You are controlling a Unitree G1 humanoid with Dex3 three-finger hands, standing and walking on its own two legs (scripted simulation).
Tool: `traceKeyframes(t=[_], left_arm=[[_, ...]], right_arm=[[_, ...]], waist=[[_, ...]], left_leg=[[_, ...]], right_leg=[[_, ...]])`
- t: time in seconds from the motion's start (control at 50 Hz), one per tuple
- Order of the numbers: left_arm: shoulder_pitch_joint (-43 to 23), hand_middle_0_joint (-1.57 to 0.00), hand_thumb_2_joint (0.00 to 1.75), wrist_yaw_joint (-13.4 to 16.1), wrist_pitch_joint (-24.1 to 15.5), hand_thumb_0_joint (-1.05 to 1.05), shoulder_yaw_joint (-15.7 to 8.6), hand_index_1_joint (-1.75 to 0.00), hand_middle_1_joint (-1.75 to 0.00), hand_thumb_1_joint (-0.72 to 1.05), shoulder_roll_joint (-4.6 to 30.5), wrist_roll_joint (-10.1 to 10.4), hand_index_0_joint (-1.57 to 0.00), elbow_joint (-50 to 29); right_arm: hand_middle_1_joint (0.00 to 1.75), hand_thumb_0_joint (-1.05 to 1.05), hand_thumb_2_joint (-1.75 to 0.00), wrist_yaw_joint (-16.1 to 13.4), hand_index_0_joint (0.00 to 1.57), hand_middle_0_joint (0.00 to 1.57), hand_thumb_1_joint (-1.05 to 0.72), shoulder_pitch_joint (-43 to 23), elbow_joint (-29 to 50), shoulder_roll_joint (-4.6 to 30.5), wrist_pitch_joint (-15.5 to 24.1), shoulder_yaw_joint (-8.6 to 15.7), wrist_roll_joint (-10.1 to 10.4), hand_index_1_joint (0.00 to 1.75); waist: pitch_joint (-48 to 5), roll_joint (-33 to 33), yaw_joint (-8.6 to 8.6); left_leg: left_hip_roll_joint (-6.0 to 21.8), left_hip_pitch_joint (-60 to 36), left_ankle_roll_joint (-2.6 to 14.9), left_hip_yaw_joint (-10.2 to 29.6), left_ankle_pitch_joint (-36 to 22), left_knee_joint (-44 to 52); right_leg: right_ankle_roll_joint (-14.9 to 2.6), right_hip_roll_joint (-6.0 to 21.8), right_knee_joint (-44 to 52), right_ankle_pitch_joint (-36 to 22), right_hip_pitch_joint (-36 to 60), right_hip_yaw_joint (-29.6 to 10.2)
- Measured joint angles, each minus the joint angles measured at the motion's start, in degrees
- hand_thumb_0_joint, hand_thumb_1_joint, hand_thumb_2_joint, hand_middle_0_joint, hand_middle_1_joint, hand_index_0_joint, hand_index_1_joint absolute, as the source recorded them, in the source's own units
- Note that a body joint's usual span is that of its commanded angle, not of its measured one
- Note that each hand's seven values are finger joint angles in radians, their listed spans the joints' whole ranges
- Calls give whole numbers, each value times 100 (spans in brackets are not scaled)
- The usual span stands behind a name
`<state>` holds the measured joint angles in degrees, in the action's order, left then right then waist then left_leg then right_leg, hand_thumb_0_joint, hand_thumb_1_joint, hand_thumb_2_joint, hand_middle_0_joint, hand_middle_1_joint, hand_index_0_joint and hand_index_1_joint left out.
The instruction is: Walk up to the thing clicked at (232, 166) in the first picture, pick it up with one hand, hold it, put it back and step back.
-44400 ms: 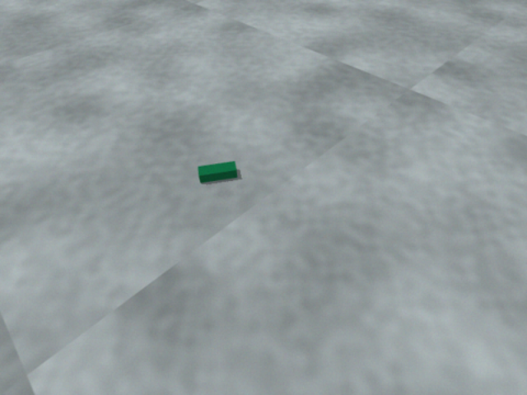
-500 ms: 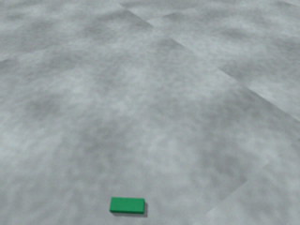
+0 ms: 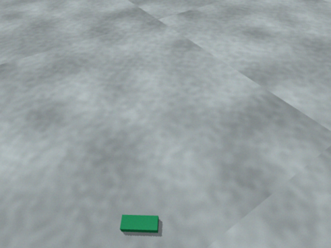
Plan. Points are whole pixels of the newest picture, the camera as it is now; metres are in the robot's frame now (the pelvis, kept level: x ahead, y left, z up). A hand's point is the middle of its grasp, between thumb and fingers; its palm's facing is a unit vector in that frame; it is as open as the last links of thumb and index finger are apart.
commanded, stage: step back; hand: left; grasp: from above
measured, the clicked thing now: (139, 223) +0.37 +0.18 -0.75
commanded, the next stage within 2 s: none
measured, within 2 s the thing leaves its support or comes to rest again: neither
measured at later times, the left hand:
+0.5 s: hand out of the picture +0.06 +0.30 -0.18, palm faces -0.08 -0.93 -0.35, open 7.4 cm
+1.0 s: hand out of the picture -0.07 +0.31 -0.16, palm faces -0.02 -0.92 -0.38, open 7.4 cm
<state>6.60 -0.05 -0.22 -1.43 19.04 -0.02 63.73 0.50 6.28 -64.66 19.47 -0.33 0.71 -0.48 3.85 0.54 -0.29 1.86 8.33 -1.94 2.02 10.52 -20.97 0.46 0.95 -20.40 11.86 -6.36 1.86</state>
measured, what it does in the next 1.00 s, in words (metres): walks backwards: right foot, then left foot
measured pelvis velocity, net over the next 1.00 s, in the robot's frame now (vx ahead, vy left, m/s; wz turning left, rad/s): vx -0.21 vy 0.05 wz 0.00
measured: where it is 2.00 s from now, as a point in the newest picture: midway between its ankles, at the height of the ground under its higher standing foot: outside the picture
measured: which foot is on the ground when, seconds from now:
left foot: down 0.00-0.68, up 0.70-0.98, down 1.00-1.00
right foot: down 0.00-0.24, up 0.26-0.64, down 0.66-1.00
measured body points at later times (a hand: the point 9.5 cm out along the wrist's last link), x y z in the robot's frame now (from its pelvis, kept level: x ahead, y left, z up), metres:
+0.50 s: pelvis -0.08 +0.05 -0.02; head +0.00 +0.07 +0.42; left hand +0.06 +0.35 -0.15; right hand -0.01 -0.26 -0.13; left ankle -0.04 +0.14 -0.75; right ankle -0.12 -0.09 -0.68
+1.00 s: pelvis -0.21 +0.05 -0.03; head -0.15 +0.06 +0.42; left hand -0.07 +0.36 -0.14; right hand -0.13 -0.27 -0.14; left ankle -0.22 +0.16 -0.75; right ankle -0.15 -0.08 -0.75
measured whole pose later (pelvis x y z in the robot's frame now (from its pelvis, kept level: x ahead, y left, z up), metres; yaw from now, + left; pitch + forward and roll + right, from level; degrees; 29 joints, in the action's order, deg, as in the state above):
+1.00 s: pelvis -0.21 +0.05 -0.03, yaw +0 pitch -2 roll +0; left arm 6.4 0.7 2.7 -3.4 21.5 -1.2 43.6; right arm -0.7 10.2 -50.7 23.0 -1.7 3.0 -0.7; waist 10.4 -0.9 -0.1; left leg -2.5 14.0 0.7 2.4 20.7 -37.1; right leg 0.6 2.4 -38.5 14.8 -21.5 0.8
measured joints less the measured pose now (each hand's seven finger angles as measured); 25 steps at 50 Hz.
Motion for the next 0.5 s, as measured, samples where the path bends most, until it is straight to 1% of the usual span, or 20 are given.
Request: traceKeyframes(t=[0.04,0.1,0.12,0.16,0.18,0.2,0.22,0.24,0.26,0.28,0.3,0.32,0.34,0.36,0.38,0.42,0.46,0.5], left_arm=[[-53,-21,90,14,26,0,-77,-30,-30,90,24,37,-21,-150],[-158,-21,90,31,105,0,-158,-30,-30,90,83,33,-21,-376],[-188,-21,90,38,141,0,-174,-30,-30,90,105,12,-21,-453],[-237,-21,90,52,204,1,-199,-30,-30,90,158,-47,-21,-600],[-264,-21,90,60,227,1,-205,-30,-30,90,191,-73,-21,-670],[-295,-21,90,69,246,1,-207,-30,-30,90,229,-89,-21,-742],[-331,-21,90,74,266,1,-205,-30,-30,90,266,-92,-21,-817],[-377,-21,90,77,289,1,-204,-30,-30,90,297,-75,-21,-898],[-466,-21,90,90,318,1,-218,-30,-30,90,348,-47,-21,-970],[-554,-21,90,119,344,1,-241,-30,-30,90,393,-31,-21,-1039],[-614,-21,90,157,360,1,-255,-30,-30,90,420,-26,-21,-1091],[-650,-21,90,190,371,1,-261,-30,-30,90,433,-24,-21,-1127],[-661,-21,90,211,377,1,-253,-30,-30,90,442,-12,-21,-1159],[-647,-20,90,217,377,1,-241,-30,-30,90,446,7,-21,-1190],[-616,-20,90,212,373,0,-231,-30,-30,91,438,17,-21,-1222],[-519,-20,90,185,364,0,-215,-30,-30,91,406,7,-21,-1262],[-399,-20,90,156,372,0,-211,-30,-30,90,372,-11,-21,-1282],[-281,-20,90,136,379,0,-214,-30,-30,90,338,-23,-21,-1294]], right_arm=[[30,0,-90,13,20,21,-91,-95,137,74,-49,32,51,30],[30,0,-90,16,20,21,-91,-188,364,205,-122,107,80,30],[30,0,-90,22,20,21,-91,-193,441,249,-156,139,73,30],[30,0,-90,36,20,21,-91,-159,592,317,-216,200,59,30],[30,0,-90,43,20,21,-91,-122,662,340,-232,222,61,30],[30,0,-90,49,20,21,-91,-74,722,357,-230,238,62,30],[30,0,-90,50,20,20,-91,-11,771,377,-210,250,57,30],[30,0,-90,44,20,20,-91,56,809,402,-181,267,30,30],[30,0,-90,27,20,20,-91,79,816,370,-157,289,-17,30],[30,0,-90,22,20,20,-91,91,826,319,-141,284,-44,30],[30,0,-90,25,20,20,-91,110,845,270,-131,267,-58,30],[30,0,-90,18,20,20,-91,131,867,223,-130,246,-62,30],[30,0,-90,1,20,21,-91,146,891,176,-138,229,-74,30],[30,0,-90,-24,20,21,-91,155,919,135,-149,216,-94,30],[30,0,-90,-51,20,21,-91,161,960,107,-157,206,-105,30],[30,0,-90,-93,20,21,-90,156,1067,72,-151,204,-106,30],[30,0,-90,-121,20,21,-90,140,1197,46,-126,206,-98,30],[30,0,-90,-134,20,21,-90,112,1322,36,-100,201,-84,30]], waist=[[165,47,-27],[394,77,-45],[445,62,-39],[488,-11,-39],[495,-54,-53],[496,-95,-71],[488,-117,-92],[473,-114,-107],[528,-194,-95],[619,-275,-72],[686,-312,-74],[728,-324,-91],[753,-340,-100],[761,-358,-95],[766,-362,-90],[783,-346,-92],[801,-323,-104],[823,-285,-112]], left_leg=[[17,256,36,27,113,-366],[-33,702,197,40,199,-1085],[-101,843,263,48,407,-1431],[-274,1038,376,47,1066,-2105],[-334,1063,415,24,1250,-2278],[-361,1024,441,-15,1239,-2259],[-345,922,448,-58,860,-2015],[-324,823,414,-54,813,-1753],[-371,834,406,-76,997,-1742],[-403,871,422,-106,1029,-1797],[-398,901,439,-106,997,-1811],[-379,913,452,-92,929,-1767],[-362,904,462,-94,843,-1676],[-348,891,473,-118,755,-1567],[-335,880,484,-149,677,-1470],[-311,864,508,-213,559,-1335],[-292,872,522,-282,480,-1273],[-262,912,534,-354,431,-1282]], right_leg=[[-17,-24,-225,57,-184,17],[-20,4,-578,147,-451,22],[-9,40,-719,191,-547,0],[20,140,-1009,289,-756,-61],[43,189,-1140,333,-856,-83],[79,233,-1271,376,-957,-99],[122,258,-1418,429,-1066,-100],[124,262,-1607,495,-1208,-91],[31,242,-1895,622,-1366,-232],[-57,102,-2285,1060,-1505,-497],[-117,-116,-2723,1519,-1632,-744],[-162,-333,-3170,1818,-1746,-918],[-193,-501,-3583,1952,-1846,-1019],[-201,-615,-3917,1954,-1928,-1073],[-189,-682,-4156,1910,-1974,-1081],[-116,-720,-4394,1828,-1957,-1037],[-28,-691,-4324,1797,-1828,-994],[36,-620,-4022,1792,-1649,-935]])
